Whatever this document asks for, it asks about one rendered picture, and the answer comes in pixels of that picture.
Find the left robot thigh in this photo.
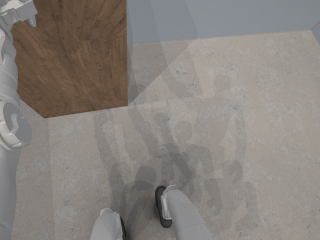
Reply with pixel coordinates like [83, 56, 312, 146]
[90, 212, 123, 240]

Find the cabinet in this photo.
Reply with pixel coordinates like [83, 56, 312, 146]
[10, 0, 128, 119]

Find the robot left upper arm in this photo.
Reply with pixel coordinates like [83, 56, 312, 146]
[0, 100, 32, 240]

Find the robot right shin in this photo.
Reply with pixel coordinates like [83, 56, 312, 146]
[161, 185, 178, 220]

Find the left robot forearm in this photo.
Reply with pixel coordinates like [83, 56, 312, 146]
[0, 19, 20, 110]

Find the robot left hand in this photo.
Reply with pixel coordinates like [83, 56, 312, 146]
[0, 0, 38, 31]

